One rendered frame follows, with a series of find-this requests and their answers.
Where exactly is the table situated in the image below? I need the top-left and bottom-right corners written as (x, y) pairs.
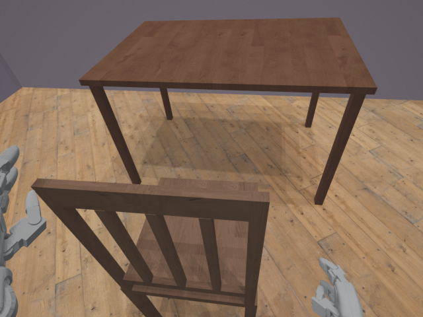
top-left (79, 17), bottom-right (377, 205)

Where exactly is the chair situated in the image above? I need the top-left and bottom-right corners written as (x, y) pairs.
top-left (31, 178), bottom-right (270, 317)

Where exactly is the left robot hand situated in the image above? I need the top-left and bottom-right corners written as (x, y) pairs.
top-left (0, 145), bottom-right (46, 267)

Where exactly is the right robot hand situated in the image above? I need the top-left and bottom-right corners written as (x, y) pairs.
top-left (312, 258), bottom-right (364, 317)

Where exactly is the robot left forearm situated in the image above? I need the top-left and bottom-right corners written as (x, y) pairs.
top-left (0, 266), bottom-right (19, 317)

